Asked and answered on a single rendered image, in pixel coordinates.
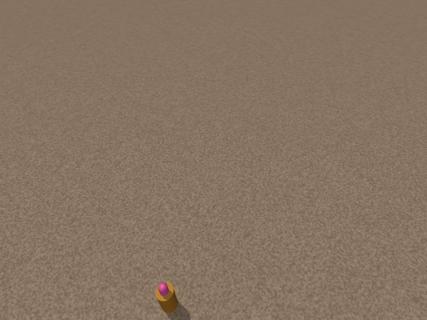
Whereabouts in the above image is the bottle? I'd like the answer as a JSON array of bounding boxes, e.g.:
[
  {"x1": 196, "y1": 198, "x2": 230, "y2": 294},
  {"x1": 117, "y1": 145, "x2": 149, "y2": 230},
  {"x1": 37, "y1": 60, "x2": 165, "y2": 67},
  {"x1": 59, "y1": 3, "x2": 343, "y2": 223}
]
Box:
[{"x1": 155, "y1": 281, "x2": 178, "y2": 313}]

